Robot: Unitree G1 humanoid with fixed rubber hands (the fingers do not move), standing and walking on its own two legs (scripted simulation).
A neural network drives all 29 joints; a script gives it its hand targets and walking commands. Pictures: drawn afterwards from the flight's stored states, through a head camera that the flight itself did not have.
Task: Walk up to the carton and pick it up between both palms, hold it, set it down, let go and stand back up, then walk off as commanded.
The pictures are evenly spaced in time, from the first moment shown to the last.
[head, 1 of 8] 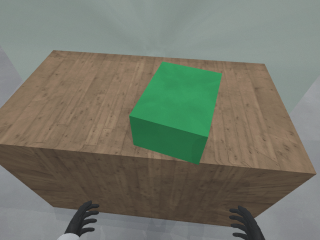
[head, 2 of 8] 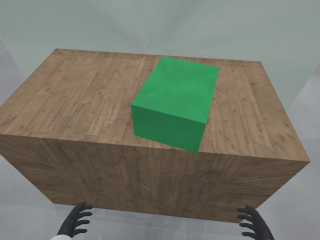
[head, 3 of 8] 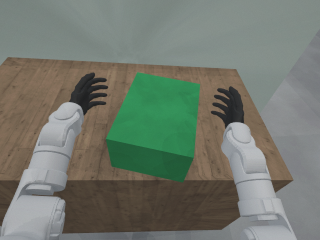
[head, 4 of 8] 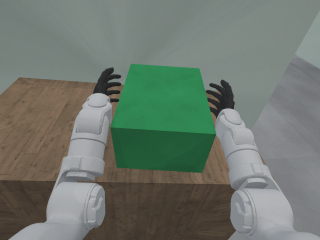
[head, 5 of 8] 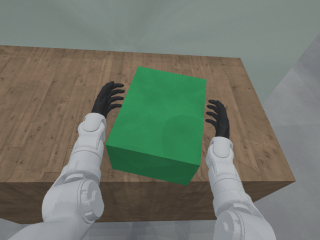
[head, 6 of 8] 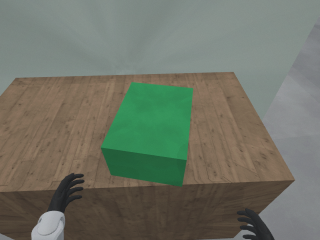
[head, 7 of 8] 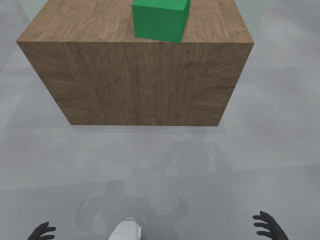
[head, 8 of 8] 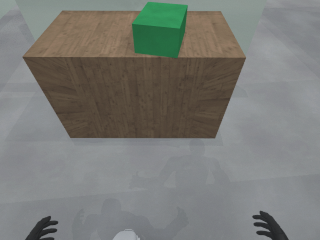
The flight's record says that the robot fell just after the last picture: no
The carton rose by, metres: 0.17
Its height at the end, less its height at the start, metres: +0.00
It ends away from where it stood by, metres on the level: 0.01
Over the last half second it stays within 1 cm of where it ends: yes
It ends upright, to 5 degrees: yes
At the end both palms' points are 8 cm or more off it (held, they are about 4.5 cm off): yes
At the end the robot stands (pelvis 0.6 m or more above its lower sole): yes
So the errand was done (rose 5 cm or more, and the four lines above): yes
